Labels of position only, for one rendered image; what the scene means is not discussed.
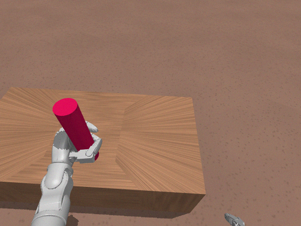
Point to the can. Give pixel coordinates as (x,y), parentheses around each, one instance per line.
(70,117)

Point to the left robot hand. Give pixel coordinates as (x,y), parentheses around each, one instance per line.
(63,150)

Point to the right robot hand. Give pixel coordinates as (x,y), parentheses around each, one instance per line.
(234,221)

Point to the left robot arm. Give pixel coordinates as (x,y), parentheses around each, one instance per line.
(54,205)

